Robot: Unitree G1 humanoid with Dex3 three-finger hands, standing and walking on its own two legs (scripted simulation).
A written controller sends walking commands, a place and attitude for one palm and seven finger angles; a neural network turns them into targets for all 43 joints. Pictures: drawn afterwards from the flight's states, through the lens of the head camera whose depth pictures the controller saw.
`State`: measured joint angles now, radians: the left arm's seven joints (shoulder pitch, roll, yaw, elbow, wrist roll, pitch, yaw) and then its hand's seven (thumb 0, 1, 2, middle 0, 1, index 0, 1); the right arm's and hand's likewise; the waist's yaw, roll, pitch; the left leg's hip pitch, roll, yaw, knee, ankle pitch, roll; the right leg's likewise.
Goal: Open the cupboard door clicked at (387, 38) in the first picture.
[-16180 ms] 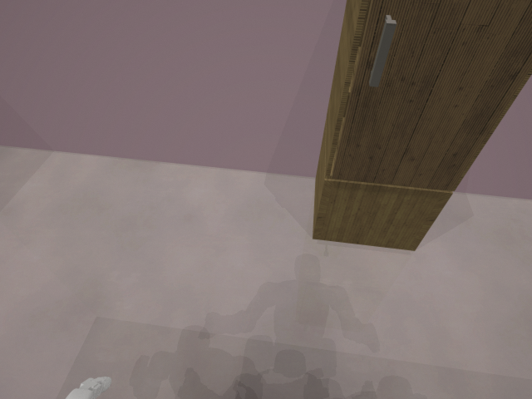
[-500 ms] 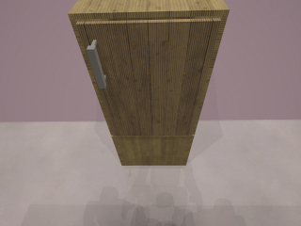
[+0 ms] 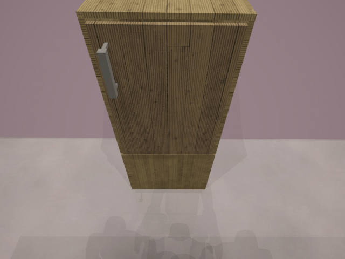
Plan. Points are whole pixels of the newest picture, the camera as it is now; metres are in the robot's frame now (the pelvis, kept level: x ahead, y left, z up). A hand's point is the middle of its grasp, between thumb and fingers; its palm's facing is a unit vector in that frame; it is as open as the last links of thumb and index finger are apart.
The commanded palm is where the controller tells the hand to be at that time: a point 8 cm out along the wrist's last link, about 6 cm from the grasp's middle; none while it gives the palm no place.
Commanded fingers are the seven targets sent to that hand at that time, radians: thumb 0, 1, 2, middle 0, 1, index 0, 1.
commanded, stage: look again from close up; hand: left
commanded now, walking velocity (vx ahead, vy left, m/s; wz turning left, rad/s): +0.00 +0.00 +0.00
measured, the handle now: (109, 71) +0.58 +0.20 +0.12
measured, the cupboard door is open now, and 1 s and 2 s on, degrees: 0 0 0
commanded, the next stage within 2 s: shuffle to correct the standing spot in 0.46 s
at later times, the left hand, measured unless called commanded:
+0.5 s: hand out of the picture +0.02 +0.20 -0.17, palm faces +0.01 -0.98 -0.19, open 7.3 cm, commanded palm none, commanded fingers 0.00 0.90 0.90 -0.20 -0.30 -0.20 -0.30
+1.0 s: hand out of the picture -0.09 +0.17 -0.17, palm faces +0.09 -0.98 -0.16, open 7.3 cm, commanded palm none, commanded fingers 0.00 0.90 0.90 -0.20 -0.30 -0.20 -0.30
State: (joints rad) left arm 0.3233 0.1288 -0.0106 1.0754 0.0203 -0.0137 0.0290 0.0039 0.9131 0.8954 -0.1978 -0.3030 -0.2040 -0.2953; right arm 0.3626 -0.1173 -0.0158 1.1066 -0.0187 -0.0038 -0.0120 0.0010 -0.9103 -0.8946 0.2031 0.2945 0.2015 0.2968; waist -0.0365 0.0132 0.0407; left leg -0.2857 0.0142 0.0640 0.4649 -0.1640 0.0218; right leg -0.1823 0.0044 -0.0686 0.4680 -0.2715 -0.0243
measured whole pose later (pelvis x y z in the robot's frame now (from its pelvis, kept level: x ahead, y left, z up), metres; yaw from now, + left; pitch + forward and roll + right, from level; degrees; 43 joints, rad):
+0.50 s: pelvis -0.01 +0.03 +0.00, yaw -1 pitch -2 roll -1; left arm 0.32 0.17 0.00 0.98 0.02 0.00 0.03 0.00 0.91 0.90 -0.20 -0.30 -0.20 -0.30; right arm 0.23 -0.18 -0.01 0.99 -0.01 0.00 0.00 0.00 -0.91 -0.89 0.20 0.29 0.20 0.30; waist 0.00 0.00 0.01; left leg -0.28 -0.01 0.09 0.49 -0.18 0.06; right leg -0.18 -0.02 -0.04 0.49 -0.27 0.02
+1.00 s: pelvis +0.00 +0.02 +0.00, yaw -1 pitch -1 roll -1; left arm 0.50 0.12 0.03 1.09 0.03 0.00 0.02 0.00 0.91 0.90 -0.20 -0.30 -0.20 -0.29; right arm 0.32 -0.15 -0.05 1.08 -0.01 0.03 0.00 0.00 -0.91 -0.89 0.20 0.29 0.20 0.30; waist 0.02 0.00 -0.01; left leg -0.38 0.02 0.08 0.78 -0.39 0.02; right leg -0.16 -0.01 -0.06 0.43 -0.25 -0.02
